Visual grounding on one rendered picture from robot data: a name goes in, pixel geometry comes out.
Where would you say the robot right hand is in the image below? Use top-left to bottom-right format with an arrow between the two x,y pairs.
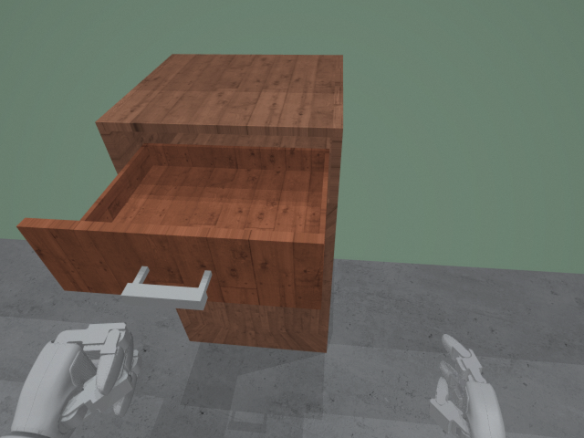
429,334 -> 506,438

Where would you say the drawer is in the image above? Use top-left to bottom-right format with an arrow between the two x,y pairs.
16,143 -> 329,309

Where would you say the cabinet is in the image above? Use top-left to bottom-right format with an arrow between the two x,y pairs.
95,54 -> 343,353

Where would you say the handle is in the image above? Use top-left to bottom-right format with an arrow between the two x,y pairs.
121,266 -> 212,310

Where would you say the robot left hand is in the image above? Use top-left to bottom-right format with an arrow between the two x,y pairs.
11,323 -> 143,438

